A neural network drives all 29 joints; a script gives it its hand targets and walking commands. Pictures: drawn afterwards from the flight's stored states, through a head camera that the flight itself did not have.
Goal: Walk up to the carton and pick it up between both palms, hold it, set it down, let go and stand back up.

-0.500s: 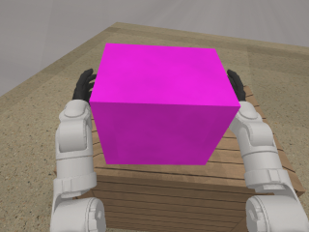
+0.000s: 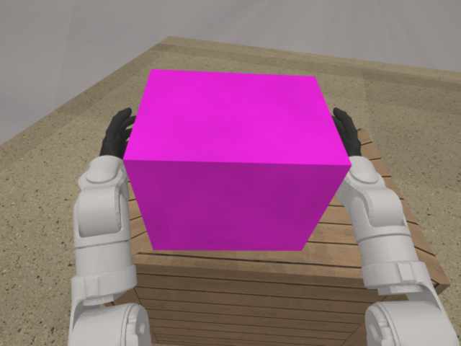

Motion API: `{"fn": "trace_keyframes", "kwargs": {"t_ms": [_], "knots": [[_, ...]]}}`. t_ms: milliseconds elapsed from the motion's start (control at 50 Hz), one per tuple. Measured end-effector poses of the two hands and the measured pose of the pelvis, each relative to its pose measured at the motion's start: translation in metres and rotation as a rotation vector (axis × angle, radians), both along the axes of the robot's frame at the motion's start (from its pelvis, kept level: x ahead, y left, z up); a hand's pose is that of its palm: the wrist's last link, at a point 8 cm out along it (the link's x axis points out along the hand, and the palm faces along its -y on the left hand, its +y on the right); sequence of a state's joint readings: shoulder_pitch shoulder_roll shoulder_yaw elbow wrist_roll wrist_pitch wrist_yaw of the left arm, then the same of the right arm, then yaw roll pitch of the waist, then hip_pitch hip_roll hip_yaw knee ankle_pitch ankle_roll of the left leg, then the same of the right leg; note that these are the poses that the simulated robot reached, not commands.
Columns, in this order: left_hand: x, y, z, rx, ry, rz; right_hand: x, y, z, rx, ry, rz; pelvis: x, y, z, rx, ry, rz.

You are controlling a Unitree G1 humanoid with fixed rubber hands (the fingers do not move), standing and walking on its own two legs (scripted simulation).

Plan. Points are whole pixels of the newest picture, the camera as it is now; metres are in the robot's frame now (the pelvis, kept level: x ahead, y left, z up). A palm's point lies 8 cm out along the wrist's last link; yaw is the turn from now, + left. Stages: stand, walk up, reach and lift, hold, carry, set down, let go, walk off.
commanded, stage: hold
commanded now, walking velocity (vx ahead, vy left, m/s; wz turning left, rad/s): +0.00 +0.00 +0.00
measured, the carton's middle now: (231, 166) +0.37 +0.01 +0.15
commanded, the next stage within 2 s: none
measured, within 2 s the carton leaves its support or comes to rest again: neither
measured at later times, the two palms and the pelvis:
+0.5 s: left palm (119, 153) +0.35 +0.19 +0.20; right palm (347, 154) +0.35 -0.18 +0.20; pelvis +0.00 +0.00 +0.00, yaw -1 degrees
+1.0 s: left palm (119, 156) +0.35 +0.19 +0.20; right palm (345, 155) +0.35 -0.18 +0.19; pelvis +0.00 +0.00 +0.00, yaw -1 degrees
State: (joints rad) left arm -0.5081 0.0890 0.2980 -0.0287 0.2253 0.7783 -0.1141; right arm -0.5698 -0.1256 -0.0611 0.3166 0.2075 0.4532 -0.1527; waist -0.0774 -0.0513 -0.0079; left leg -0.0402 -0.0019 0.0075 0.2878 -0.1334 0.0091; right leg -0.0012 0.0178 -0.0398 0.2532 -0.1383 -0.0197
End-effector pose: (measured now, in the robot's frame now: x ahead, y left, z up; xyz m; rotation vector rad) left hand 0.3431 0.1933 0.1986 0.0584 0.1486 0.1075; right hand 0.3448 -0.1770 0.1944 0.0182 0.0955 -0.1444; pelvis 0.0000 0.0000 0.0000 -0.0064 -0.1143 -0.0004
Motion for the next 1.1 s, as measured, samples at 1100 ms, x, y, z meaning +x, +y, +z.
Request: {"fn": "trace_keyframes", "kwargs": {"t_ms": [1100], "knots": [[0.006, -0.007, -0.001, 0.014, 0.019, -0.009, 0.003, -0.007, -0.002, 0.003, 0.011, -0.008, -0.001, 0.003, 0.000, 0.001, 0.007, -0.010]]}}
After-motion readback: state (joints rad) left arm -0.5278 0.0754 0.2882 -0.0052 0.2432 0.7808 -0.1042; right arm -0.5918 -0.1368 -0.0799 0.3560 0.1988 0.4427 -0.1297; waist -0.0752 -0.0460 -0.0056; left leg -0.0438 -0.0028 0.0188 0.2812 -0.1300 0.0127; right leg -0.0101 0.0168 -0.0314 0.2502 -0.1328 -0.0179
